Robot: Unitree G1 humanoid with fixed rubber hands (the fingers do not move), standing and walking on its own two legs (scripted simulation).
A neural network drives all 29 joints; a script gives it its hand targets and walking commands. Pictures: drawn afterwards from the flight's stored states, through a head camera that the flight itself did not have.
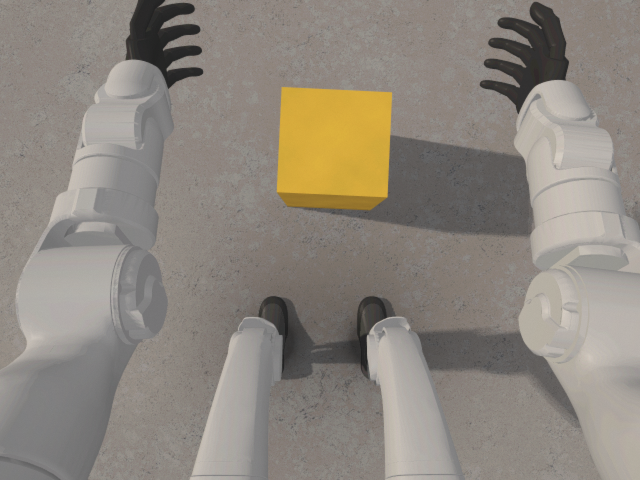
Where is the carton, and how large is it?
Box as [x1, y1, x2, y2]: [277, 87, 391, 209]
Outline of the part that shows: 282,87 277,192 288,206 370,209 387,196 391,92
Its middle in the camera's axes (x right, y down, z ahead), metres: +0.02 -0.19 +0.85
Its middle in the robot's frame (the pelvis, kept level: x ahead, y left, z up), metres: +0.56 -0.02 -0.53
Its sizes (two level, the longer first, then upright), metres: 0.210 0.200 0.250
